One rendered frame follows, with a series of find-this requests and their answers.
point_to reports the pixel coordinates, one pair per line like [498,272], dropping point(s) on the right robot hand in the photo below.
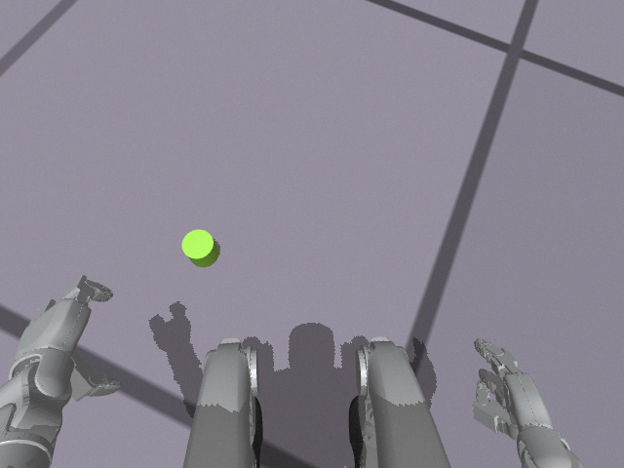
[519,403]

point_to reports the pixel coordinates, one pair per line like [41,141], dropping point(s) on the left robot arm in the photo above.
[31,404]

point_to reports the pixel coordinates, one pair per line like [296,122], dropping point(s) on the right robot arm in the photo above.
[541,447]

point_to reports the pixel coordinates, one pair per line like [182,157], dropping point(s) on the tin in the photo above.
[200,248]

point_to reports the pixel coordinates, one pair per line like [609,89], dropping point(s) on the left robot hand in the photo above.
[60,326]

